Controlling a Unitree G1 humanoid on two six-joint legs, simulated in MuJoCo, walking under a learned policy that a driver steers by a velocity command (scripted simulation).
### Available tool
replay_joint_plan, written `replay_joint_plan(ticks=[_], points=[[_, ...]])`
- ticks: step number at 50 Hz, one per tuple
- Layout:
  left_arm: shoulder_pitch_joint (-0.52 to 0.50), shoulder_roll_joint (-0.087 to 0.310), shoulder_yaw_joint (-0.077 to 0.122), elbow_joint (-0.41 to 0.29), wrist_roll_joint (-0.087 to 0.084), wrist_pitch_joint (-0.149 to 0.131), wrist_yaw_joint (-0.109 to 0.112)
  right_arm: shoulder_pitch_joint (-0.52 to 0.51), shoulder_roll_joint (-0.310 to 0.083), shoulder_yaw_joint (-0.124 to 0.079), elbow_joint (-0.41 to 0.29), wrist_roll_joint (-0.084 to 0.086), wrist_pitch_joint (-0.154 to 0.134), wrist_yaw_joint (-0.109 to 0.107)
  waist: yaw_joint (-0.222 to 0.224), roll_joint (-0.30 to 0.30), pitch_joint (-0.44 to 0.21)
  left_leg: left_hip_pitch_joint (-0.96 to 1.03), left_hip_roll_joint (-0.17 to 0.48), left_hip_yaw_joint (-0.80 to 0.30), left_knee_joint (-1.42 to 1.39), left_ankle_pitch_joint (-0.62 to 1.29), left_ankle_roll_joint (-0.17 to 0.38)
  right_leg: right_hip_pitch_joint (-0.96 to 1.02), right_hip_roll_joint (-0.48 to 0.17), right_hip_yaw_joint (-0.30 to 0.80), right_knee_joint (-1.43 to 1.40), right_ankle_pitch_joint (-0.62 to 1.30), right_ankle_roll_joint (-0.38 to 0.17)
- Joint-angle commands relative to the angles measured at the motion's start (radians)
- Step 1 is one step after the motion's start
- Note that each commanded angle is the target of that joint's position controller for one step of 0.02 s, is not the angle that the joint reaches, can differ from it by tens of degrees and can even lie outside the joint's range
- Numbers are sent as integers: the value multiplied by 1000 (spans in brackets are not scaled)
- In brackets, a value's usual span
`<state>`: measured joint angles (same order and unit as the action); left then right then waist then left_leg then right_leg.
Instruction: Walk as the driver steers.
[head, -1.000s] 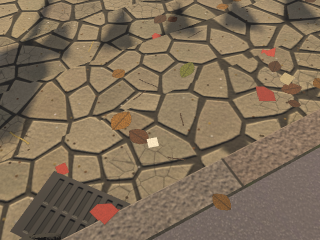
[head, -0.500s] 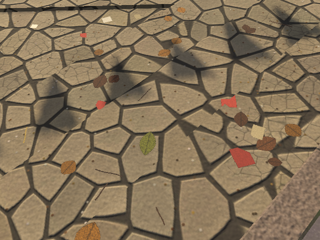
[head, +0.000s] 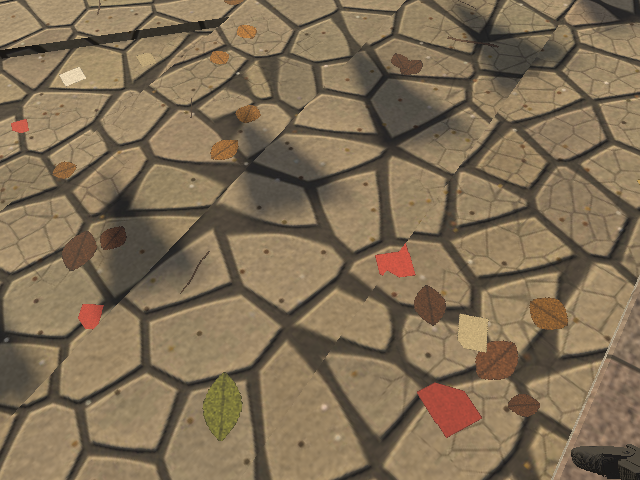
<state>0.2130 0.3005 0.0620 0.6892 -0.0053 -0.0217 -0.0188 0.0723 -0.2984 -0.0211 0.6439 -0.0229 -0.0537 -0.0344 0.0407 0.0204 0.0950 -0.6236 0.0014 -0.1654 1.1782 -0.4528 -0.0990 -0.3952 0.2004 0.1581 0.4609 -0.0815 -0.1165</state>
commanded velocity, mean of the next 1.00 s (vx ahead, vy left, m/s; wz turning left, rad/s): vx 0.78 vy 0.00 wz -0.96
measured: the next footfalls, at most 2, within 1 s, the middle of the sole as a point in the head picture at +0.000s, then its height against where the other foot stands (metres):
left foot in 0.22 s outside the picture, level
right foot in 0.72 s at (483, 436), level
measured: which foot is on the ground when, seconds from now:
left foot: up 0.00-0.20, down 0.22-0.70, up 0.72-1.00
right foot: down 0.00-0.22, up 0.24-0.70, down 0.72-1.00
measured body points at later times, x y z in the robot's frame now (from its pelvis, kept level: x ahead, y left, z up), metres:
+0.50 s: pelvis +0.26 +0.03 +0.01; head +0.26 +0.02 +0.45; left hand +0.55 +0.19 -0.07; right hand +0.14 -0.24 -0.11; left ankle +0.22 +0.18 -0.73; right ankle +0.29 -0.17 -0.62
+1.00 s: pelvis +0.56 -0.26 +0.01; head +0.56 -0.29 +0.46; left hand +0.79 -0.11 -0.10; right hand +0.52 -0.60 -0.04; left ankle +0.84 -0.29 -0.65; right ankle +0.46 -0.22 -0.73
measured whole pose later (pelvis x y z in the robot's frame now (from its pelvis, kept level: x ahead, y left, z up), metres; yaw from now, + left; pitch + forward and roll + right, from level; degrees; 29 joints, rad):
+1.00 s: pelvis +0.56 -0.26 +0.01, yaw -56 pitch +0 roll +0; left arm 0.46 0.24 0.05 0.74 -0.02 -0.05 0.01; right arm 0.03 -0.29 -0.02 0.56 -0.02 -0.14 0.01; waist 0.07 0.04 0.04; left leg -0.73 0.11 -0.13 0.83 -0.06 -0.07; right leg -0.05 0.16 0.17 0.39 -0.32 -0.14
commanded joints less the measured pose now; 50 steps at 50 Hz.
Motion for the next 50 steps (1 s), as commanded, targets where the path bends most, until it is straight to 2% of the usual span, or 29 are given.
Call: replay_joint_plan(ticks=[1, 3, 6, 8, 10, 11, 12, 13, 14, 15, 16, 17, 21, 26, 30, 33, 34, 35, 36, 37, 38, 39, 40, 41, 42, 43, 45, 48, 50], points=[[-30, 185, 57, -85, -10, 7, 40, 105, -97, -35, -48, -11, 12, -12, -80, -1, -268, 92, -36, 26, -194, 117, -22, 95, -258, 323, -54, 602, -179], [-47, 182, 57, -86, -25, 31, 63, 61, -67, -28, -56, 2, 17, 0, -79, -31, -317, 168, -57, 27, -316, 260, -24, 70, -200, 305, -62, 280, -127], [-21, 164, 50, -93, -29, 35, 66, -49, -60, -25, -80, 27, 12, 12, -22, -101, -219, 213, -64, 8, -494, 326, -12, 15, -176, 391, -133, -339, -104], [14, 143, 46, -89, -18, 28, 57, -63, -86, -39, -84, 42, -10, 16, -8, -147, -169, 288, -61, -8, -591, 289, 0, 8, -185, 449, -103, -470, -104], [21, 110, 36, -87, -19, 22, 45, 18, -104, -63, -57, 52, -33, 17, -54, -148, -141, 462, -33, 4, -694, 261, 41, -63, -180, 453, -9, -560, -79], [46, 67, 21, -81, -23, 18, 39, 112, -121, -76, -35, 49, -39, 13, -96, -91, -169, 643, 50, -32, -727, 189, 83, -179, -138, 378, 160, -649, -33], [73, -16, -5, -90, -26, 10, 35, 248, -170, -88, -25, 30, -38, 7, -133, 58, -263, 853, 252, -280, -787, -86, 174, -330, -43, 179, 440, -656, 17], [41, 10, -12, -162, -48, -15, 31, 285, -224, -100, -15, 6, -44, 22, -120, 260, -217, 869, 403, -678, -947, -427, 265, -550, -86, 110, 594, -516, 30], [7, 94, 4, -153, -35, -19, 30, 207, -189, -100, -36, 23, -50, 22, -109, 206, -116, 781, 410, -679, -960, -445, 264, -606, -176, 61, 691, -400, 62], [-13, 134, 20, -135, -16, -14, 27, 200, -147, -90, -31, 36, -47, 18, -112, 121, -61, 724, 366, -531, -942, -333, 232, -603, -204, 33, 737, -329, 76], [6, 125, 25, -117, -5, -9, 27, 196, -131, -84, -32, 36, -41, 18, -101, 74, -58, 684, 315, -403, -939, -224, 199, -567, -228, 4, 771, -284, 82], [-8, 105, 24, -123, -10, -7, 23, 190, -117, -77, -19, 33, -38, 19, -92, 79, -20, 631, 282, -301, -962, -136, 187, -568, -261, -16, 786, -245, 86], [-38, 66, 17, -142, -30, -4, 16, 220, -80, -63, 25, 15, -53, 30, -90, 104, -17, 559, 213, -30, -1014, 112, 186, -552, -317, -60, 858, -67, 95], [-140, 54, 11, -164, -33, -9, -4, 281, -93, -61, 81, -2, -56, 32, -117, 66, 32, 592, 212, 175, -1046, 328, 182, -559, -316, -105, 690, 97, 104], [-270, 12, -10, -203, -37, -23, -48, 347, -128, -62, 129, 9, -39, 29, -148, 29, 88, 708, 241, 291, -1041, 543, 154, -540, -306, -208, 474, 82, 52], [-241, 44, 3, -213, -41, -23, -61, 324, -211, -74, 131, 8, -20, 12, -66, 113, 6, 726, 244, 395, -880, 1377, 137, -249, -181, -355, 375, -38, -6], [-152, 83, 22, -201, -45, -18, -58, 316, -241, -81, 131, 8, -12, 5, 4, 157, -57, 728, 264, 401, -738, 1594, 144, -117, -141, -368, 373, -108, -27], [24, 152, 56, -161, -47, -11, -53, 286, -263, -88, 118, 11, -8, 4, 104, 176, -150, 656, 277, 391, -525, 1694, 155, 125, -108, -360, 354, -149, -63], [306, 236, 104, -81, -46, -1, -38, 229, -249, -83, 90, 24, -18, 2, 242, 114, -253, 428, 235, 381, -202, 1509, 132, 536, -117, -263, 196, -40, -124], [336, 275, 99, -24, -50, 6, -18, 263, -63, -31, 65, -11, -44, 12, 134, -200, -229, 62, 62, 337, 184, 98, 107, 770, -277, 42, 197, -95, -165], [287, 295, 91, -90, -33, -19, -20, 302, -37, -4, -40, 38, -98, 22, 51, -354, -478, -210, -67, 93, 430, -95, 101, 976, -467, 695, -62, -531, -397], [320, 213, 80, -83, -21, -35, -17, 140, -153, -25, -61, 54, -137, 26, 143, -158, -416, -284, 2, 6, 365, 48, 136, 919, -460, 723, -186, -578, -312], [301, 195, 71, -68, -7, -50, -18, 87, -137, -23, -91, 71, -148, 25, 95, -67, -264, -292, 21, 24, 295, 90, 142, 769, -444, 648, -211, -488, -282], [225, 172, 60, -72, -3, -61, -19, 93, -113, -17, -71, 49, -147, 22, 25, 80, -177, -209, 62, 21, 216, 128, 131, 572, -407, 548, -213, -376, -254], [152, 136, 47, -78, 2, -64, -17, 127, -102, -23, -56, 29, -132, 24, -34, 83, -123, -132, 84, 16, 147, 151, 112, 431, -346, 438, -216, -283, -237], [107, 116, 37, -87, 9, -62, -10, 170, -103, -27, -51, 25, -113, 33, -84, 17, -86, -90, 94, 14, 116, 160, 89, 329, -314, 385, -236, -245, -245], [87, 82, 26, -74, -17, -60, 5, 147, -105, -30, -60, 9, -89, 39, -101, 0, -14, -54, 111, 51, -12, 161, 50, 174, -269, 284, -266, -158, -234], [93, 96, 28, -52, -18, -56, 38, -50, -40, -10, -136, -11, -86, 44, -48, -19, 60, 81, 53, 145, -321, 406, 8, -65, -173, 150, -265, -20, -183], [142, 133, 45, -27, -26, -55, 45, -142, -12, -7, -171, 4, -91, 48, 9, -42, 34, 274, 1, 164, -528, 595, 7, -150, -166, 157, -285, -94, -138]])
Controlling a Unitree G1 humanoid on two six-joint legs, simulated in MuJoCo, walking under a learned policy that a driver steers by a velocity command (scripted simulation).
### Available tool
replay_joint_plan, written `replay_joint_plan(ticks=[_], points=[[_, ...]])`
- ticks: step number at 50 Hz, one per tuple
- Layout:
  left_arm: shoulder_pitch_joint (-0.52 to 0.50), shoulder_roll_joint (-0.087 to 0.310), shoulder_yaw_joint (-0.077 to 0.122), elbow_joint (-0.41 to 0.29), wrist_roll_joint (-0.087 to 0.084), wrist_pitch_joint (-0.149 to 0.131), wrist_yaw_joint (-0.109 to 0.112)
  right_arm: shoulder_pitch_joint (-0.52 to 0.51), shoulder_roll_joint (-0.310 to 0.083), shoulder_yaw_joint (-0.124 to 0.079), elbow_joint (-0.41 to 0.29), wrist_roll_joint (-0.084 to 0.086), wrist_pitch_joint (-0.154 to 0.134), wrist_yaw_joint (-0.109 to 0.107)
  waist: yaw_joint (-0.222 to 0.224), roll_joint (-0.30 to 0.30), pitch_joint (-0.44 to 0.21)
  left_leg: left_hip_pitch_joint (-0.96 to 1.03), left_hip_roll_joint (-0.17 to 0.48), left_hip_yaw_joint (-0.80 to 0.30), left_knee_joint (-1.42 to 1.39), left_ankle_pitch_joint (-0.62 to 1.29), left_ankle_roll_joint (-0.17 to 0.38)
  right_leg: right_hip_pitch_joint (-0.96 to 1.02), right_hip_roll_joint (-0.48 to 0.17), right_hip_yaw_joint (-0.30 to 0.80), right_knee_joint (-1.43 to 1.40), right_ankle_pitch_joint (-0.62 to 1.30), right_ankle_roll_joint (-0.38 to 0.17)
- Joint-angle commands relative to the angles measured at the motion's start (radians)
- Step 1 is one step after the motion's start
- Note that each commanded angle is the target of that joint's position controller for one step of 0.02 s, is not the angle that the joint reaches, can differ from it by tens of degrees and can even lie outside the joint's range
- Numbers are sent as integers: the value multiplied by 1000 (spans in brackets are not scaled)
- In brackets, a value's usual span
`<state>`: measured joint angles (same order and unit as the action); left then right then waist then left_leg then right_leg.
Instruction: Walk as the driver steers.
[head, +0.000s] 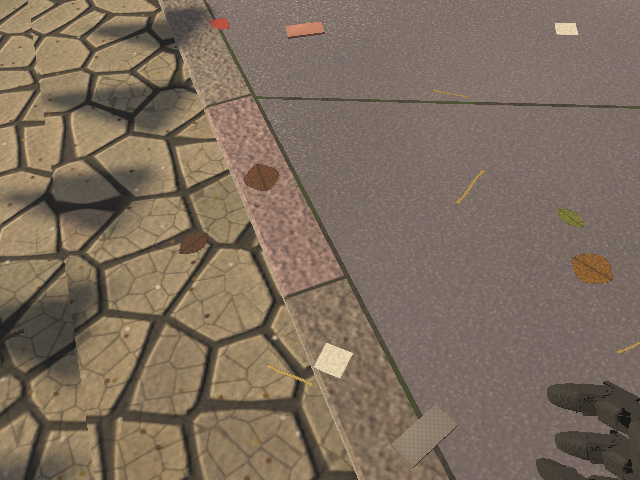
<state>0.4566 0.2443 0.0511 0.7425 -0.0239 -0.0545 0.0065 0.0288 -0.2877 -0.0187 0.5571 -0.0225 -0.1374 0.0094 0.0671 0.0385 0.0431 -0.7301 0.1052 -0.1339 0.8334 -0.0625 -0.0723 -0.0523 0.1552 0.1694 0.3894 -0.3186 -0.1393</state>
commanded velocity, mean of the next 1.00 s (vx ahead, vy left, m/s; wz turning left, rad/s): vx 1.00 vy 0.00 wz -1.00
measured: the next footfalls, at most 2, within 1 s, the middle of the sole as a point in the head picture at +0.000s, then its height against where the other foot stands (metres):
left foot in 0.14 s outside the picture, level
right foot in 0.62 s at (465, 403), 0.04 m higher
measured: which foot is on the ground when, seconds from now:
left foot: up 0.00-0.12, down 0.14-0.62, up 0.64-1.00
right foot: down 0.00-0.16, up 0.18-0.60, down 0.62-1.00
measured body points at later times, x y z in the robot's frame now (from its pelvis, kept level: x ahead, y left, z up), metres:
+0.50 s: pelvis +0.43 +0.00 -0.02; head +0.43 -0.03 +0.43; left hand +0.76 +0.08 -0.05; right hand +0.25 -0.22 -0.16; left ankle +0.34 +0.18 -0.74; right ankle +0.52 -0.17 -0.62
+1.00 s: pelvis +0.80 -0.27 +0.02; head +0.79 -0.33 +0.46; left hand +1.02 -0.09 -0.08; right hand +0.81 -0.64 +0.00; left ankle +1.06 -0.35 -0.68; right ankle +0.61 -0.17 -0.70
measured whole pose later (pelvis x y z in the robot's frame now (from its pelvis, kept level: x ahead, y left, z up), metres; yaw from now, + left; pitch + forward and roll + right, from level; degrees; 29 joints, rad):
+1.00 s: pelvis +0.80 -0.27 +0.02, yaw -59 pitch +3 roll +2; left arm 0.48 0.23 0.07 0.76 -0.04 -0.06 0.02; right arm -0.10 -0.27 -0.03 0.51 0.03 -0.13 0.02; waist 0.13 0.05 0.03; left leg -0.62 0.01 -0.12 0.49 0.05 -0.07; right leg 0.08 0.10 0.32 0.42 -0.50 -0.12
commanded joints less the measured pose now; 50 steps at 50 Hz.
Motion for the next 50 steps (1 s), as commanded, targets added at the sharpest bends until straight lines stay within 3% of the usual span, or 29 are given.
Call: replay_joint_plan(ticks=[1, 5, 7, 8, 9, 10, 11, 12, 13, 14, 17, 22, 24, 26, 27, 29, 30, 31, 32, 33, 34, 35, 36, 38, 40, 42, 45, 48, 50], points=[[-80, 204, 63, -69, -14, -26, 21, -113, -47, -23, -94, 22, -8, 1, -6, -78, 69, 428, -111, 100, -239, 261, -22, -461, -141, 184, -212, 109, -101], [-50, 185, 72, -34, -22, -14, 28, -79, -148, -75, -96, 62, -6, -9, -41, -144, 7, 437, -112, 38, -346, 131, 1, -124, -193, 275, -29, 316, -43], [-113, 190, 65, -52, 24, 2, 11, 249, -196, -113, -49, 74, 7, -25, -243, -189, -218, 778, -80, 79, -253, 0, 41, -121, -162, 223, 348, 626, 24], [-121, 80, 28, -86, 55, -2, 1, 490, -233, -113, -9, 63, 20, -37, -302, -66, -404, 1153, 93, -122, -137, -195, 67, -361, -115, 175, 737, 281, 53], [78, -10, -8, -140, -39, -15, -2, 461, -300, -114, 19, 5, 11, -7, -130, 580, -562, 1329, 351, -800, -495, -575, 243, -649, -19, 93, 1082, -220, 85], [47, 87, -2, -98, -66, -6, 7, 376, -190, -101, -23, 3, 15, -2, -159, 428, -440, 1233, 323, -836, -571, -876, 234, -745, -139, 58, 1153, -115, 88], [-94, 147, 9, -110, -45, 1, 5, 332, -117, -86, -20, 9, 28, -11, -196, 249, -274, 1089, 279, -615, -560, -756, 207, -775, -168, -10, 1167, -56, 94], [-182, 148, 11, -127, -20, 7, 2, 324, -119, -84, 10, -2, 38, -14, -187, 49, -164, 942, 246, -453, -553, -523, 196, -753, -203, -44, 1152, -44, 93], [-247, 141, 15, -151, 1, 7, -2, 303, -114, -83, 35, -10, 39, -15, -166, -11, -96, 821, 213, -331, -552, -347, 195, -723, -242, -47, 1098, -23, 81], [-239, 119, 15, -158, -9, 18, -10, 286, -95, -76, 60, -16, 34, -16, -130, 12, -55, 735, 196, -245, -564, -266, 197, -685, -274, -44, 1098, -26, 74], [-235, 37, -3, -186, -34, 62, -18, 277, -16, -52, 132, 27, 35, 1, -73, 57, 23, 656, 189, -74, -596, -206, 185, -788, -315, -68, 1190, -90, 54], [-365, 56, -18, -260, -15, 57, -30, 237, -95, -61, 162, -2, 37, -17, -47, 2, 119, 551, 142, 220, -710, 21, 171, -837, -325, -134, 1034, 115, 85], [-437, 61, -21, -281, -12, 49, -41, 265, -131, -66, 179, 1, 37, -22, -67, -37, 141, 596, 125, 310, -725, 169, 159, -810, -311, -193, 877, 172, 65], [-483, 71, -13, -291, -4, 32, -54, 285, -188, -72, 189, 4, 41, -30, -64, -43, 87, 624, 101, 390, -667, 697, 135, -601, -222, -325, 687, 202, 19], [-468, 89, -1, -291, -4, 28, -59, 315, -235, -81, 196, 4, 45, -36, -45, 13, 34, 681, 121, 393, -588, 1014, 138, -516, -166, -375, 660, 180, 11], [-227, 180, 50, -248, -30, 41, -58, 258, -304, -100, 181, 6, 68, -38, 108, 143, -110, 754, 172, 381, -270, 1413, 155, -285, -96, -385, 636, 36, -29], [22, 270, 98, -177, -34, 48, -54, 187, -303, -105, 145, 24, 70, -34, 228, 114, -205, 620, 150, 356, 26, 1358, 152, 48, -62, -336, 480, 74, -77], [130, 317, 118, -113, -43, 54, -42, 169, -191, -76, 125, 37, 52, -33, 223, -90, -146, 344, -13, 327, 455, 298, 96, 277, -125, -145, 275, 184, -132], [5, 364, 99, -160, -15, 36, -41, 282, -14, -19, 37, 19, 3, -15, -7, -450, -261, -32, -182, 141, 783, -474, 80, 463, -304, 449, 129, 38, -315], [2, 273, 82, -192, 2, 11, -42, 185, -123, -31, -2, 38, -48, 0, 61, -298, -362, -148, -146, -39, 779, -349, 126, 457, -388, 738, -93, -355, -335], [22, 229, 70, -166, 17, -13, -45, 78, -138, -37, -24, 72, -60, 0, 47, -142, -179, -196, -131, -16, 741, -304, 139, 310, -400, 754, -175, -392, -282], [-13, 190, 56, -146, 22, -30, -55, 69, -100, -29, -19, 65, -57, -6, -20, 21, -63, -153, -91, -13, 664, -280, 135, 130, -382, 668, -166, -302, -242], [-77, 154, 44, -143, 20, -38, -56, 103, -73, -24, -3, 45, -41, -7, -85, 50, -14, -64, -56, -15, 597, -252, 115, -29, -326, 533, -134, -203, -217], [-158, 131, 36, -149, 11, -34, -37, 159, -74, -29, 11, 25, -4, 2, -149, -17, 39, 40, -20, 8, 474, -234, 69, -221, -224, 338, -157, -109, -198], [-141, 112, 26, -136, -2, -38, -15, 68, -84, -31, -13, 5, 9, 0, -121, 3, 69, 109, -25, 64, 283, -162, 35, -320, -170, 221, -186, 53, -174], [-109, 116, 28, -105, -3, -28, 11, -74, -29, -18, -59, -8, 6, -1, -66, -12, 90, 180, -67, 115, 61, 5, -1, -390, -120, 148, -175, 168, -146], [-45, 157, 48, -65, -9, -18, 14, -199, -2, -20, -111, 30, 0, 5, 10, -78, 57, 343, -134, 128, -230, 169, -20, -397, -126, 172, -185, 94, -103], [-32, 148, 56, -33, -26, -18, 23, -205, -86, -59, -121, 70, -6, 5, 8, -141, 33, 351, -117, 43, -351, 175, -16, -194, -179, 260, -105, 117, -72], [-41, 159, 68, -24, -16, -3, 27, -92, -146, -92, -101, 73, -12, -1, -57, -172, -44, 446, -128, 57, -353, 68, 13, -62, -194, 279, 55, 417, -41]])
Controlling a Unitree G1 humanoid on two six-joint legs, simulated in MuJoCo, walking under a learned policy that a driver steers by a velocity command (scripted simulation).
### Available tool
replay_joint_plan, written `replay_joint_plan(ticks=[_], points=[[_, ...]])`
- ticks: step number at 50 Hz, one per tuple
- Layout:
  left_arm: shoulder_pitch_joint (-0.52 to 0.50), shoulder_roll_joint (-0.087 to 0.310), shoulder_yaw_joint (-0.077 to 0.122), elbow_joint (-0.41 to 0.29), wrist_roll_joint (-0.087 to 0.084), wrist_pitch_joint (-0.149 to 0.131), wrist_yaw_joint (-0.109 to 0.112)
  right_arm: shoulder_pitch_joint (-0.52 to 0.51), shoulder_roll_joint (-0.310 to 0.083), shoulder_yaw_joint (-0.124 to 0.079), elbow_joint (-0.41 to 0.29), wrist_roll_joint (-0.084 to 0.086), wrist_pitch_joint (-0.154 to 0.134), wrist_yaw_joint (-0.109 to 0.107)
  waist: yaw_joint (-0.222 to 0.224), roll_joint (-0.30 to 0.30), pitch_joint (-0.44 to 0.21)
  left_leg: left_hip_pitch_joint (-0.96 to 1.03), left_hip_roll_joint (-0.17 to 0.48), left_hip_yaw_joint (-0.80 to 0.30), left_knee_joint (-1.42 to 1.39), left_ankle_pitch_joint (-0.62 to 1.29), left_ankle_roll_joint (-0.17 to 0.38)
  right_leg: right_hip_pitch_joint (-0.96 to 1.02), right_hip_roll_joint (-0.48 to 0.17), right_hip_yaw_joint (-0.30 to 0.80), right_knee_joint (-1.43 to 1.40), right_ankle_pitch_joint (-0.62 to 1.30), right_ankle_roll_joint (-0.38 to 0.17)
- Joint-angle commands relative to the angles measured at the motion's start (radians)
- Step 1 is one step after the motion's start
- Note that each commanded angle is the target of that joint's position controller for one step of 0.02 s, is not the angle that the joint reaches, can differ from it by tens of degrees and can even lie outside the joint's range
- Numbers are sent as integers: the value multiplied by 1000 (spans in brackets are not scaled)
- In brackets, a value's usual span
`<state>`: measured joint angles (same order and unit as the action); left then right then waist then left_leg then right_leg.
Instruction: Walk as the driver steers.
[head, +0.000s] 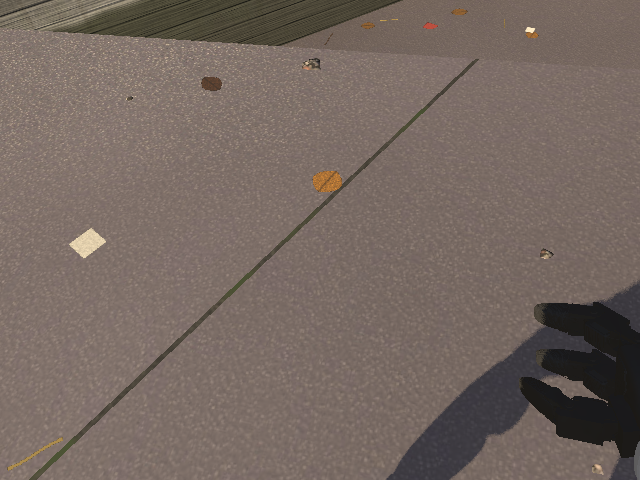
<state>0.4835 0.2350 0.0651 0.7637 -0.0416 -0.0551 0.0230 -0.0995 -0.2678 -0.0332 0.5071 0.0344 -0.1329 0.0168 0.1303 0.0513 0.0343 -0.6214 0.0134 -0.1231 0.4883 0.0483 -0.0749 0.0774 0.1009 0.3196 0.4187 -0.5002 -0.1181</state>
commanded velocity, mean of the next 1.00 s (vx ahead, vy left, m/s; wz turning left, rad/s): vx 0.76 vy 0.00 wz -0.59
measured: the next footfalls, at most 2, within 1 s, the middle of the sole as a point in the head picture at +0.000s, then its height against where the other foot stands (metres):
left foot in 0.04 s outside the picture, level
right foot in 0.50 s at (500, 422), level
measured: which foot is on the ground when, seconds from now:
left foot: up 0.00-0.02, down 0.04-0.48, up 0.50-0.90, down 0.92-1.00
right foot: down 0.00-0.04, up 0.06-0.48, down 0.50-0.92, up 0.94-1.00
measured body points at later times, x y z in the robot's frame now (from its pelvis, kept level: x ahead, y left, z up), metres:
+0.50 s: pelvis +0.43 -0.05 -0.02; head +0.45 -0.09 +0.43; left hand +0.77 +0.03 -0.05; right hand +0.26 -0.27 -0.16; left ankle +0.22 +0.18 -0.69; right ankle +0.55 -0.17 -0.72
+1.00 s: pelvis +0.78 -0.21 -0.01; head +0.83 -0.25 +0.44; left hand +0.97 +0.01 -0.13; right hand +0.86 -0.53 -0.09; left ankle +0.97 -0.22 -0.72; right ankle +0.57 -0.21 -0.62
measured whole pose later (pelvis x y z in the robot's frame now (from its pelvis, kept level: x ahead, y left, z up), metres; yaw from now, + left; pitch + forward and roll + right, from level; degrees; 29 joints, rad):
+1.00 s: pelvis +0.78 -0.21 -0.01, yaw -36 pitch +2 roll +1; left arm 0.33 0.29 0.05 0.80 -0.02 -0.01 0.02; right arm -0.01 -0.25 0.00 0.65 -0.04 -0.09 0.02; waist 0.06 0.01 0.10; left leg -0.55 -0.02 0.06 0.54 -0.03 0.04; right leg -0.28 0.12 0.15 1.23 -0.61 0.03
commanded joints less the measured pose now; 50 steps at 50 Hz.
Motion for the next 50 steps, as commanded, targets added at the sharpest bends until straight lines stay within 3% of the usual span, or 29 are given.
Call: replay_joint_plan(ticks=[1, 2, 3, 4, 5, 6, 7, 8, 11, 15, 19, 21, 23, 25, 26, 27, 28, 30, 32, 33, 36, 38, 41, 45, 46, 47, 48, 49, 50], points=[[-105, 187, 56, -55, 26, 5, 1, 224, -196, -100, -20, 23, -12, -19, -233, -197, -160, 534, -19, 67, 27, -84, 38, -196, -113, 91, 229, 760, -25], [-158, 143, 34, -92, 58, 5, -12, 500, -215, -101, 18, 19, 4, -35, -358, -193, -362, 920, 109, -32, 181, -238, 68, -393, -102, 63, 554, 682, 5], [83, -33, -14, -129, 6, -5, -22, 548, -306, -107, 58, -39, 0, -16, -191, 394, -585, 1291, 405, -652, -40, -615, 252, -744, 39, -24, 966, -72, 53], [50, 60, -22, -118, -43, -2, -13, 524, -226, -96, 48, -44, -3, 4, -220, 445, -541, 1246, 439, -882, -190, -984, 269, -887, -69, -76, 1092, 8, 52], [-102, 137, -5, -127, -32, 3, -10, 463, -136, -81, 36, -36, 9, -7, -265, 283, -344, 1089, 383, -687, -212, -911, 232, -938, -110, -144, 1107, 101, 55], [-201, 162, 2, -142, -5, 3, -11, 429, -125, -73, 61, -44, 22, -13, -260, 79, -213, 922, 334, -498, -207, -673, 206, -908, -143, -180, 1070, 150, 57], [-280, 154, 4, -167, 20, -1, -17, 420, -126, -73, 90, -58, 30, -15, -246, -12, -120, 781, 297, -357, -204, -465, 198, -872, -176, -193, 1016, 165, 51], [-282, 136, 7, -179, 11, 5, -26, 400, -109, -66, 114, -68, 25, -19, -205, 2, -75, 679, 276, -258, -214, -346, 196, -818, -217, -180, 974, 182, 45], [-301, 68, -5, -202, -18, 40, -33, 379, -37, -47, 177, -32, 18, -6, -160, 36, 7, 587, 253, -69, -256, -217, 189, -852, -273, -204, 910, 157, 30], [-363, 72, -17, -237, 0, 40, -54, 328, -118, -61, 199, -39, 17, -14, -125, 3, 98, 496, 245, 138, -343, -71, 188, -886, -282, -243, 765, 359, 57], [-520, 67, -28, -270, 13, 13, -79, 455, -181, -64, 256, -35, 17, -14, -173, -84, 156, 527, 223, 275, -418, 139, 172, -764, -195, -345, 461, 527, 14], [-546, 110, -8, -279, 12, 5, -84, 496, -219, -61, 274, -37, 23, -17, -150, -22, 101, 617, 221, 318, -347, 679, 171, -623, -82, -436, 408, 487, -23], [-430, 163, 19, -274, 14, 6, -86, 491, -312, -76, 281, -25, 40, -30, -37, 95, 31, 710, 285, 322, -118, 1108, 187, -498, -27, -456, 357, 326, -63], [17, 281, 89, -134, 7, 26, -58, 409, -285, -61, 274, -28, 57, -45, 198, 59, -160, 460, 216, 321, 432, 904, 144, 100, -51, -357, 158, 454, -127], [-7, 361, 86, -108, 17, 19, -48, 558, -79, -9, 232, -51, 37, -26, -20, -328, -236, 23, 25, 267, 866, -515, 106, 448, -277, 84, 193, 335, -204], [22, 294, 68, -126, 27, 1, -54, 565, -115, 4, 223, -1, -9, -18, 6, -289, -484, -71, -23, 34, 1014, -579, 138, 504, -391, 483, -10, -6, -300], [13, 239, 56, -106, 33, -16, -58, 409, -169, -15, 194, 34, -27, -21, 39, -168, -311, -146, 12, 11, 1012, -502, 147, 370, -379, 441, -116, 17, -249], [-164, 194, 36, -107, 44, -44, -62, 315, -133, -7, 177, 13, -33, -31, -80, 4, -56, -97, 81, 22, 861, -397, 133, 7, -329, 203, -136, 436, -203], [-243, 104, 7, -111, 66, -49, -62, 384, -131, -15, 209, -7, 2, -19, -162, -33, -23, 28, 128, 38, 780, -363, 104, -175, -281, 6, -140, 792, -160], [-247, 93, 3, -99, 51, -50, -57, 397, -114, -14, 210, -14, 17, -14, -180, -44, -23, 43, 138, 52, 717, -357, 85, -216, -271, -43, -159, 868, -153], [-243, 141, 9, -60, 35, -52, -23, 281, -49, 8, 165, -41, 24, 2, -176, -56, 34, 83, 97, 138, 463, -207, 36, -369, -190, -216, -199, 1073, -121], [-190, 148, 12, -35, 37, -43, -3, 175, -18, 24, 149, -54, 7, 20, -115, -49, 17, 179, 31, 193, 191, 76, 32, -393, -111, -301, -184, 965, -80], [-73, 179, 20, 22, 29, -32, 5, 70, -51, 12, 107, -51, -2, 40, -60, -85, -12, 248, -27, 159, 6, 308, 63, -303, -161, -224, -162, 800, -38], [-153, 209, 37, 10, 28, 2, 13, 274, -165, -35, 149, -69, 2, 11, -220, -130, -114, 433, -53, 125, -62, 243, 109, -185, -148, -145, 176, 914, 30], [-188, 178, 27, -33, 40, 10, 11, 396, -210, -44, 171, -77, 5, 0, -270, -73, -232, 651, 86, 38, 9, 597, 143, -279, -93, -151, 442, 716, 79], [46, 50, -6, -10, 38, 20, 1, 391, -217, -27, 147, -121, 18, -3, -166, 227, -433, 989, 445, -276, 122, 1069, 366, -566, 60, -167, 922, -207, 160], [131, 148, -2, 7, 21, 29, -12, 396, -155, -19, 115, -92, 32, 4, -189, 209, -646, 1080, 507, -467, 88, 893, 434, -625, 31, -55, 1096, -240, 168], [15, 238, 27, -21, 8, 50, -13, 310, -127, -17, 77, -69, 55, -6, -202, 104, -566, 972, 464, -358, 33, 641, 412, -658, -38, -83, 1116, -163, 187], [-86, 249, 35, -55, 6, 70, -4, 252, -103, -12, 85, -54, 78, -18, -183, 23, -423, 818, 406, -259, -22, 416, 378, -706, -83, -161, 1067, -79, 200]])
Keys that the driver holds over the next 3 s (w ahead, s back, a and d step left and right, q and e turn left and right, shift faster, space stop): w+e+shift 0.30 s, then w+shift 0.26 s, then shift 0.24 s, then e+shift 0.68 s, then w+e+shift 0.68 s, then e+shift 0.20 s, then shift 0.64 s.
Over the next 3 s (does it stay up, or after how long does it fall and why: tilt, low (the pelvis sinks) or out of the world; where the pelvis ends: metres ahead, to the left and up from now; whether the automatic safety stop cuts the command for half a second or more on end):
stays up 0.77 -0.95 0.01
